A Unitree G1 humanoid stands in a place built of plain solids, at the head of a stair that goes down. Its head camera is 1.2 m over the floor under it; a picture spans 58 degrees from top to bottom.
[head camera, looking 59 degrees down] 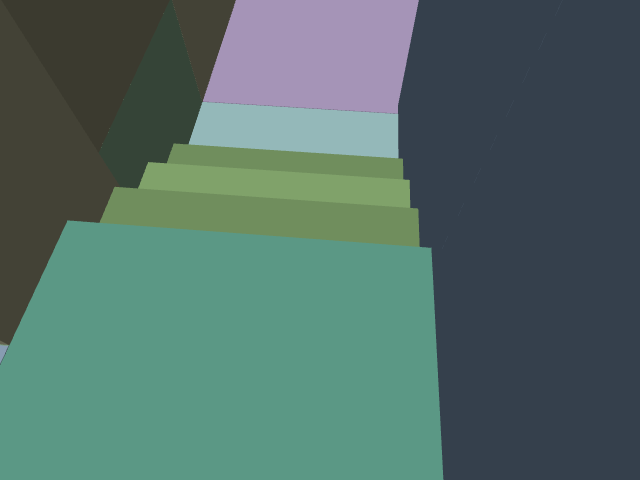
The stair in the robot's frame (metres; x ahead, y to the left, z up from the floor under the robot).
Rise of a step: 0.16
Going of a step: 0.27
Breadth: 1.20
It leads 5 degrees to the right of straight ahead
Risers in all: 4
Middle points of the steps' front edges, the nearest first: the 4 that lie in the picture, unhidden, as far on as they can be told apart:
0.74 0.24 0.00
1.01 0.22 -0.16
1.28 0.19 -0.32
1.55 0.17 -0.48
